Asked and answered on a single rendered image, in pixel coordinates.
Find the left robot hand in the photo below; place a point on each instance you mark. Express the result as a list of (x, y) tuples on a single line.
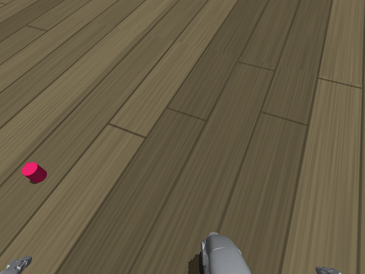
[(17, 265)]

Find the mug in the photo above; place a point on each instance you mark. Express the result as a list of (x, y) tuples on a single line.
[(34, 172)]

